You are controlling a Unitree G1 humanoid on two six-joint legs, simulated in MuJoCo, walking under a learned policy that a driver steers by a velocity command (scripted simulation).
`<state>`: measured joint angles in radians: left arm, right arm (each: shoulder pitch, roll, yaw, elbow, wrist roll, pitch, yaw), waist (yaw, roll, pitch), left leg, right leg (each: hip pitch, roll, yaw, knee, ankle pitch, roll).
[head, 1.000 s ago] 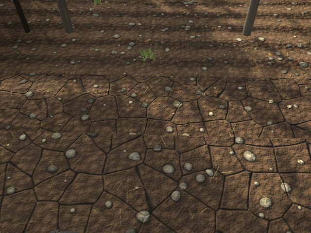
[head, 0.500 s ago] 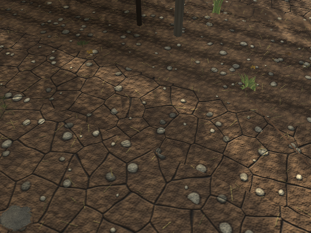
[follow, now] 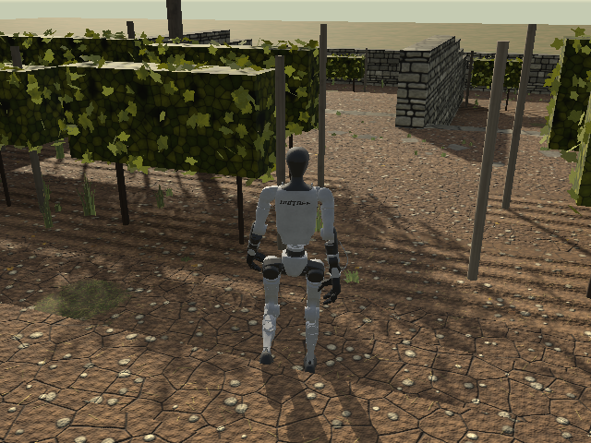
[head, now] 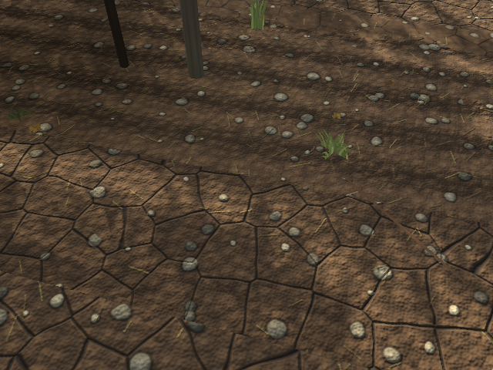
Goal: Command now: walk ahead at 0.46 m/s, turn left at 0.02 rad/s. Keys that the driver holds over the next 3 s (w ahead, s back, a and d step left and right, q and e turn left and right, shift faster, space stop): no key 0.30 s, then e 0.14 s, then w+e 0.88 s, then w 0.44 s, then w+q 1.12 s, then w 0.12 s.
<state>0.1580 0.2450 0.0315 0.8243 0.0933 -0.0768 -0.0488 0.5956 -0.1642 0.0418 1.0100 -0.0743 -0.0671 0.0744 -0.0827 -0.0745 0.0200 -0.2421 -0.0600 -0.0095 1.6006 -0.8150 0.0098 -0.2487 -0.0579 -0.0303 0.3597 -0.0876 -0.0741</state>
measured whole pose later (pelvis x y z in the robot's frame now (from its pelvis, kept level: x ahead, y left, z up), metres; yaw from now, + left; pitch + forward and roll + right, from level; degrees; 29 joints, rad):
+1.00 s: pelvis +0.25 -0.03 +0.00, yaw -23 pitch -2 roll +3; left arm 0.53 0.15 0.01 1.01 0.08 -0.10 -0.07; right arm 0.02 -0.20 -0.03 0.88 -0.07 -0.09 0.03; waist 0.09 -0.01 0.06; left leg -0.48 0.02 0.01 0.61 -0.08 0.01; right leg 0.08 0.01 0.12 0.25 -0.29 -0.06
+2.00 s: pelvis +0.68 -0.29 -0.20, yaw -35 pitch +3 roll -2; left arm 0.43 0.22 0.05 0.92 -0.01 -0.09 0.03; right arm 0.10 -0.21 -0.04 0.82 0.03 -0.06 0.07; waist 0.05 0.01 -0.03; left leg -0.40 -0.03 -0.02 0.48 -0.16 0.07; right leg -0.45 -0.03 -0.05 1.75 -0.76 -0.05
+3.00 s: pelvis +1.14 -0.46 -0.20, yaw +0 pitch +3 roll +1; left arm 0.21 0.27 0.07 0.80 -0.01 -0.12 0.01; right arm 0.18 -0.25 -0.08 0.72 0.01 -0.04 0.02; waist 0.00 -0.02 0.04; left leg -0.37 -0.09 0.00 0.49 -0.18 0.09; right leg -0.48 -0.09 0.02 1.22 -0.37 0.01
